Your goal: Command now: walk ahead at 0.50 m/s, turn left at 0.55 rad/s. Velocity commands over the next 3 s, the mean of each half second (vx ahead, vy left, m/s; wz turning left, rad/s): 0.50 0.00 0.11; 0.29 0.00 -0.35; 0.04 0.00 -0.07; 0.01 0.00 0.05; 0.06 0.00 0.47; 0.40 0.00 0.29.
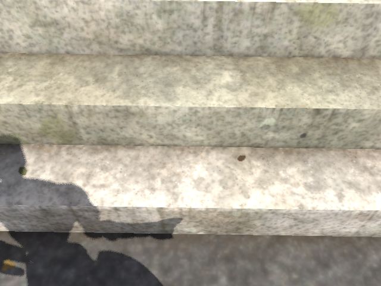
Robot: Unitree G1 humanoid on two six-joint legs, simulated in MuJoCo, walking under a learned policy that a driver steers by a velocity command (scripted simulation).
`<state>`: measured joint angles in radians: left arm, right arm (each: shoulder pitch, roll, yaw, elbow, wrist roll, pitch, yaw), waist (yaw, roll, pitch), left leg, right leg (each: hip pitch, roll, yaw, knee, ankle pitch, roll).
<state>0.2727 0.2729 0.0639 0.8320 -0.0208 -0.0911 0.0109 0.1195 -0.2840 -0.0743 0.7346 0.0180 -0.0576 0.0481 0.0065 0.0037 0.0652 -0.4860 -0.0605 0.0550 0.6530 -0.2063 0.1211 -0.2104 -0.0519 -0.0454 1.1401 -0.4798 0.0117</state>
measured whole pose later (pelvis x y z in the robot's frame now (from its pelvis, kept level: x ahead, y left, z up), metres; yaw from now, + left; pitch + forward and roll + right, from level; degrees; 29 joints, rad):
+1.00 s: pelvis +0.47 +0.01 +0.04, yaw -10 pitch +4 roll +4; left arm 0.43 0.21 0.01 0.85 -0.05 0.08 0.10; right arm 0.04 -0.12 0.09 0.46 -0.01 -0.03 -0.02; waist 0.02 -0.03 0.06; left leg -1.19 0.05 0.10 1.71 -0.52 -0.06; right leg -0.01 -0.03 0.23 0.24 -0.29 -0.01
